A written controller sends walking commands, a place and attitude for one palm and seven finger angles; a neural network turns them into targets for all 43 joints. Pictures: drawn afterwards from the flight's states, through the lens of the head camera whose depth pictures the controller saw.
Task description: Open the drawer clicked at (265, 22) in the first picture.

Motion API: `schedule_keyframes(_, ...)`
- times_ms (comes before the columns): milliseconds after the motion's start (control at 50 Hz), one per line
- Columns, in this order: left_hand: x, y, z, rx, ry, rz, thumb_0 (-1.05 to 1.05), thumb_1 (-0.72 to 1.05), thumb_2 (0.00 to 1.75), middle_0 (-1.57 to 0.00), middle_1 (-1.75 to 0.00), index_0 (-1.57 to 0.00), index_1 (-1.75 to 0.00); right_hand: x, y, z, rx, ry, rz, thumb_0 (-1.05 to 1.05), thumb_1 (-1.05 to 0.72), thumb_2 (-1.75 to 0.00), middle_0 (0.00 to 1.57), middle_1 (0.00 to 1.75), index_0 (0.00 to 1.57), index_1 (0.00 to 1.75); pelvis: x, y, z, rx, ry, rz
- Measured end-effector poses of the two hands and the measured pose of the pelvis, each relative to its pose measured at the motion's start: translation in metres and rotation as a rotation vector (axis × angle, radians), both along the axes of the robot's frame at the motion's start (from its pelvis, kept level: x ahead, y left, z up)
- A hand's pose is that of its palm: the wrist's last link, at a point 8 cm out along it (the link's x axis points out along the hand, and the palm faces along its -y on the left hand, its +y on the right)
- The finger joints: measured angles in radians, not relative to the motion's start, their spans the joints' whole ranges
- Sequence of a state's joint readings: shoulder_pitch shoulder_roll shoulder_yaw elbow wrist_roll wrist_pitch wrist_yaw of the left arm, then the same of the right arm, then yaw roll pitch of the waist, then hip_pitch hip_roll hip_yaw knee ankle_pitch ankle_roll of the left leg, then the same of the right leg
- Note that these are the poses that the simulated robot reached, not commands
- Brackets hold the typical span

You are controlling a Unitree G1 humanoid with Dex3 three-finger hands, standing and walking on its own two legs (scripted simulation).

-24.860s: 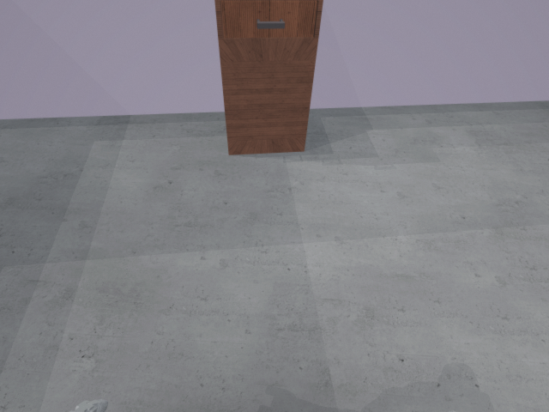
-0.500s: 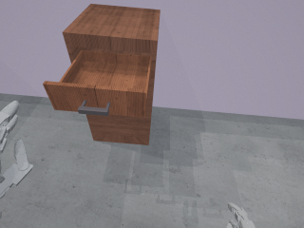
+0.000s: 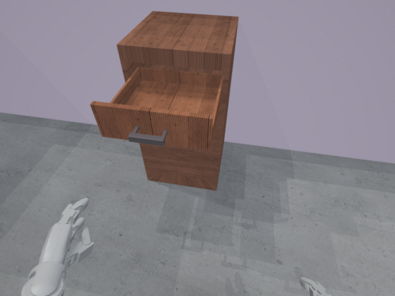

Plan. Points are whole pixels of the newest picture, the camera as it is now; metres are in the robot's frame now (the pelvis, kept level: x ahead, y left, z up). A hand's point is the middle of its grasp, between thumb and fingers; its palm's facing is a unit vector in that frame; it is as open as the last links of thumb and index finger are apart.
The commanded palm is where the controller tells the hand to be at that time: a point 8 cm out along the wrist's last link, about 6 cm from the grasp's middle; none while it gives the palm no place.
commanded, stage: let the arm hang, fingers relaxed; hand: left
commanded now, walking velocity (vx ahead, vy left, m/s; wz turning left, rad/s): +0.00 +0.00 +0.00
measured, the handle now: (148, 134) +0.60 +0.18 -0.04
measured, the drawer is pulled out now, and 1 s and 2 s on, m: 0.30 0.30 0.30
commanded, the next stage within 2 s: look to check the result in 0.96 s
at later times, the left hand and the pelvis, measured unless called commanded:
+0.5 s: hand out of the picture -0.06 +0.20 -0.15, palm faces -0.01 -0.97 -0.24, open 7.3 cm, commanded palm none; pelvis +0.00 +0.00 +0.02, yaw -1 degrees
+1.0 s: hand out of the picture +0.08 +0.20 -0.14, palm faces -0.05 -0.96 -0.27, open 7.4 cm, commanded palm none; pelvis +0.00 +0.00 +0.02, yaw -2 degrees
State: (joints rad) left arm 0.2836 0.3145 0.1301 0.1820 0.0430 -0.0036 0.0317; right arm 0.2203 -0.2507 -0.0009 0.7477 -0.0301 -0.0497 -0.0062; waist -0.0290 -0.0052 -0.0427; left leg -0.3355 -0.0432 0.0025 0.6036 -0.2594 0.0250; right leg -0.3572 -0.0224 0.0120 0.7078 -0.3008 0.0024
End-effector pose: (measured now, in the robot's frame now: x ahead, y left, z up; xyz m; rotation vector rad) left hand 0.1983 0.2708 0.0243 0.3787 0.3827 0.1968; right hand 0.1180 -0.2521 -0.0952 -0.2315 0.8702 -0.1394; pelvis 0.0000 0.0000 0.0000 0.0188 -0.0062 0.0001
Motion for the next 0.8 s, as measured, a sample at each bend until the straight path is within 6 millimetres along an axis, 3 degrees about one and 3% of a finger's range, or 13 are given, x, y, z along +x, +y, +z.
schedule_keyframes(60, -0.04, -0.017, -0.084, -0.096, 0.357, 0.036, 0.0, 0.91, 0.9, -0.2, -0.3, -0.19, -0.3, -0.012, 0.005, -0.014, 0.044, 0.059, -0.024, 0.01, -0.91, -0.89, 0.2, 0.3, 0.2, 0.3, -0.002, -0.004, -0.004, 0.008, -0.026, -0.012)
schedule_keyframes(100, -0.08, -0.035, -0.12, -0.155, 0.575, 0.035, 0.01, 0.91, 0.89, -0.2, -0.3, -0.19, -0.3, -0.028, 0.009, -0.019, 0.063, 0.118, -0.05, 0.01, -0.91, -0.89, 0.2, 0.3, 0.2, 0.3, -0.002, -0.005, 0.0, -0.001, -0.037, -0.018)
schedule_keyframes(140, -0.122, -0.053, -0.144, -0.215, 0.746, 0.041, 0.01, 0.91, 0.89, -0.2, -0.3, -0.19, -0.3, -0.048, 0.014, -0.023, 0.074, 0.198, -0.069, 0.01, -0.91, -0.89, 0.2, 0.3, 0.2, 0.3, -0.002, -0.006, 0.004, -0.006, -0.04, -0.022)
schedule_keyframes(180, -0.158, -0.053, -0.153, -0.239, 0.853, 0.108, 0.0, 0.96, 0.89, -0.21, -0.3, -0.2, -0.3, -0.071, 0.018, -0.026, 0.078, 0.292, -0.079, 0.01, -0.91, -0.89, 0.2, 0.3, 0.2, 0.3, -0.002, -0.008, 0.008, -0.013, -0.037, -0.022)
schedule_keyframes(260, -0.218, -0.046, -0.154, -0.252, 1.017, 0.19, 0.0, 0.98, 0.89, -0.21, -0.3, -0.2, -0.3, -0.116, 0.014, -0.028, 0.059, 0.471, -0.111, 0.0, -0.93, -0.89, 0.2, 0.3, 0.2, 0.3, -0.001, -0.008, 0.014, -0.022, -0.026, -0.019)
schedule_keyframes(360, -0.261, -0.036, -0.146, -0.235, 1.14, 0.259, 0.0, 0.95, 0.89, -0.21, -0.3, -0.2, -0.3, -0.154, 0.014, -0.027, 0.051, 0.604, -0.146, 0.0, -0.93, -0.89, 0.2, 0.3, 0.2, 0.3, 0.0, -0.006, 0.017, -0.024, -0.027, -0.016)
schedule_keyframes(420, -0.267, -0.032, -0.143, -0.223, 1.163, 0.274, 0.0, 0.93, 0.89, -0.21, -0.3, -0.2, -0.3, -0.164, 0.017, -0.028, 0.057, 0.636, -0.159, 0.0, -0.92, -0.89, 0.2, 0.3, 0.2, 0.3, 0.0, -0.005, 0.018, -0.024, -0.031, -0.017)
schedule_keyframes(500, -0.254, -0.028, -0.143, -0.209, 1.136, 0.267, 0.0, 0.92, 0.89, -0.21, -0.3, -0.2, -0.3, -0.166, 0.023, -0.031, 0.075, 0.634, -0.165, 0.0, -0.92, -0.89, 0.19, 0.3, 0.2, 0.3, -0.001, -0.003, 0.018, -0.02, -0.035, -0.02)
schedule_keyframes(660, -0.193, -0.028, -0.144, -0.192, 0.975, 0.203, 0.0, 0.91, 0.89, -0.2, -0.3, -0.2, -0.3, -0.14, 0.031, -0.037, 0.111, 0.542, -0.156, 0.0, -0.91, -0.89, 0.2, 0.3, 0.2, 0.3, -0.002, -0.002, 0.018, -0.015, -0.043, -0.026)
schedule_keyframes(800, -0.145, -0.03, -0.139, -0.18, 0.854, 0.147, 0.0, 0.91, 0.89, -0.21, -0.3, -0.2, -0.3, -0.115, 0.026, -0.036, 0.11, 0.461, -0.152, 0.0, -0.91, -0.89, 0.2, 0.3, 0.2, 0.3, -0.001, -0.003, 0.019, -0.014, -0.047, -0.03)
